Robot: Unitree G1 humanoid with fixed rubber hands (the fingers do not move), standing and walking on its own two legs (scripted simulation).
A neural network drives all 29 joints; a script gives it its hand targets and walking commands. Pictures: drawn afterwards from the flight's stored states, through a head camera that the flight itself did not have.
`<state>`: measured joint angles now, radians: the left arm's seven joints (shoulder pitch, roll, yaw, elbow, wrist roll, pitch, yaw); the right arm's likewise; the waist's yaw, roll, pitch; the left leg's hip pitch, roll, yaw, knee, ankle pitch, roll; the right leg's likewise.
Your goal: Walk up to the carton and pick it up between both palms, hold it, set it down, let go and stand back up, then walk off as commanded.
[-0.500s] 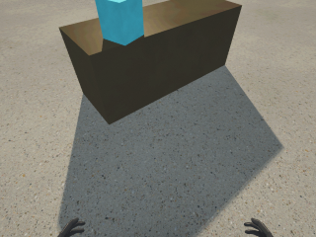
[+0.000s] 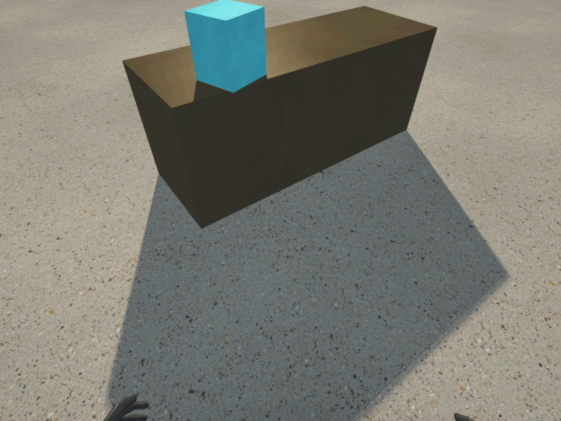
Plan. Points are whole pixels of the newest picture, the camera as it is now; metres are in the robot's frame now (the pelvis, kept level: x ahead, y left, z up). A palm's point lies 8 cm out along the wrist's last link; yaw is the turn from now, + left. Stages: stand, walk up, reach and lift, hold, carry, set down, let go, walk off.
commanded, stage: walk up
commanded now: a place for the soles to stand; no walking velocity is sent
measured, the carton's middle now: (228, 45) +1.43 +0.22 +0.02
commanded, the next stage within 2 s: none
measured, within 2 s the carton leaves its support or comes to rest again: neither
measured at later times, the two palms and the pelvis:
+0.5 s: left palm out of the picture +0.15 +0.33 -0.08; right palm out of the picture +0.17 -0.32 -0.08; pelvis +0.10 +0.00 +0.00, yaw +14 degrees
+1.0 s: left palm out of the picture +0.16 +0.28 -0.11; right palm (429, 262) +0.46 -0.28 -0.08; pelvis +0.23 -0.03 -0.02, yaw +27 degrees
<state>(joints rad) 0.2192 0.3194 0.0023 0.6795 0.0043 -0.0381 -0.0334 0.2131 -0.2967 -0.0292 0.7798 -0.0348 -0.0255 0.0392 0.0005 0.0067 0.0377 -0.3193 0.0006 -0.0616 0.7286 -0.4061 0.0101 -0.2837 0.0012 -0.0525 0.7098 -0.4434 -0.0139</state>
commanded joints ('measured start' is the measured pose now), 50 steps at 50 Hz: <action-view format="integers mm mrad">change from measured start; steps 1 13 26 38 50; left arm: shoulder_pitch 146 -83 -81 54 70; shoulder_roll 409 346 329 370 212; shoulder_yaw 191 125 143 158 107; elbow -27 -93 -71 -22 -105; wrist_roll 51 40 44 42 27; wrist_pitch -67 -29 -23 -46 -15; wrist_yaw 5 -35 -48 -16 -36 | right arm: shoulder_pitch -193 243 186 179 431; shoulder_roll -255 -458 -460 -386 -518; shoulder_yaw -83 -157 -148 -123 -178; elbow -185 -74 -104 4 14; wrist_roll -15 41 10 29 4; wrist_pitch -46 -92 -108 -68 -126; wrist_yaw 1 -39 -55 -33 -85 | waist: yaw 171 -30 -24 51 -117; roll -216 -17 106 -136 274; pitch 105 20 -19 108 -174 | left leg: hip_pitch -707 267 27 -386 503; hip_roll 9 361 257 20 314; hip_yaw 58 -842 -409 -13 -605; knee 222 -544 -312 413 -355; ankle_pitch -97 -476 -63 121 -19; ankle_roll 26 264 241 -7 188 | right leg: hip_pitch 392 -550 -302 -35 -497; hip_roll -496 -68 -97 -263 3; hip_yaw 613 165 102 384 -43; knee -560 558 109 -503 492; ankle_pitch -487 -37 72 -347 55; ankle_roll -255 -6 -18 -97 -8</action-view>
